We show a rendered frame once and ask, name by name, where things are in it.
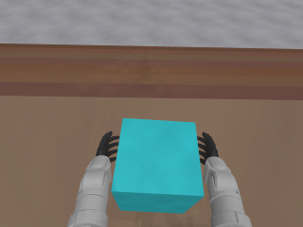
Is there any robot left forearm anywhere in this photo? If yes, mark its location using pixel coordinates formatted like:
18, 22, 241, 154
67, 155, 113, 227

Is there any robot left hand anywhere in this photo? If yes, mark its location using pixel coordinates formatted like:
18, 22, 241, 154
96, 131, 120, 163

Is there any robot right forearm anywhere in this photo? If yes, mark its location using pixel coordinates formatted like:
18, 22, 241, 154
204, 156, 253, 227

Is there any carton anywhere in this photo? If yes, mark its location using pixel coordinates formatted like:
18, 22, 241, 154
111, 118, 205, 214

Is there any robot right hand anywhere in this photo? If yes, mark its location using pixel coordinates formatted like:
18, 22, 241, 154
197, 132, 219, 165

